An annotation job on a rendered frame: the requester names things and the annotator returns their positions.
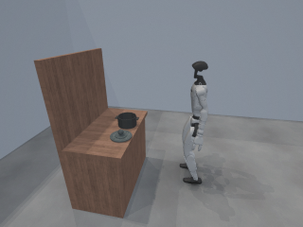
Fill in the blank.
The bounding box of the right robot thigh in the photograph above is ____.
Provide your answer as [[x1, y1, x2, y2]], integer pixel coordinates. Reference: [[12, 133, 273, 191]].
[[182, 116, 191, 144]]

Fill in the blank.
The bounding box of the table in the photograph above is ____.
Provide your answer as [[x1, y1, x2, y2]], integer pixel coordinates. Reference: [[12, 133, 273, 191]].
[[34, 48, 148, 218]]

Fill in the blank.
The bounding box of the left robot upper arm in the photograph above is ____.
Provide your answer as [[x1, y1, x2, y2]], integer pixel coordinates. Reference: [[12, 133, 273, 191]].
[[195, 85, 209, 114]]

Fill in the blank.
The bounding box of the left robot hand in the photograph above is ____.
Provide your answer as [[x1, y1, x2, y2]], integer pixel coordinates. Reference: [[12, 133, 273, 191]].
[[192, 135, 204, 151]]

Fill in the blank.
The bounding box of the knob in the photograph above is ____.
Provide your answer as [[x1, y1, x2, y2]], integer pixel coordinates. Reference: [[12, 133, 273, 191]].
[[117, 129, 124, 135]]

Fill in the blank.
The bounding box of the robot thigh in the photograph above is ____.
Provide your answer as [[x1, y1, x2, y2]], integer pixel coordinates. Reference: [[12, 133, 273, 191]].
[[183, 124, 199, 159], [182, 116, 191, 144]]

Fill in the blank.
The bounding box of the pot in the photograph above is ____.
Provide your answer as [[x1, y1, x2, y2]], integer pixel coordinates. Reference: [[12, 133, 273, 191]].
[[116, 112, 139, 130]]

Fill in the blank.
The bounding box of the left robot thigh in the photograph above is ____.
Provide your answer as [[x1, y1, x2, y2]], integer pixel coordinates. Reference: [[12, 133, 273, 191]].
[[183, 124, 199, 159]]

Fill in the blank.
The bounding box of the robot left forearm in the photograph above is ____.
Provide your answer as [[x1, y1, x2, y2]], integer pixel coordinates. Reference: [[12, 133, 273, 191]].
[[196, 110, 208, 136]]

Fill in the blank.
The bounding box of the lid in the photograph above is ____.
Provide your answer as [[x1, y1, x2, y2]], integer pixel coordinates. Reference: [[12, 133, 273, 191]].
[[110, 130, 133, 143]]

